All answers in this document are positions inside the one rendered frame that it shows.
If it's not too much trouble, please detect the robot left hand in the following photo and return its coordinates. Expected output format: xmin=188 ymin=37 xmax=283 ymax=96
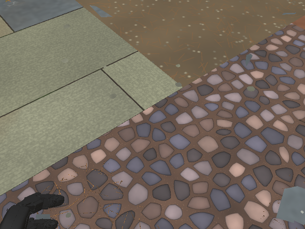
xmin=0 ymin=192 xmax=67 ymax=229

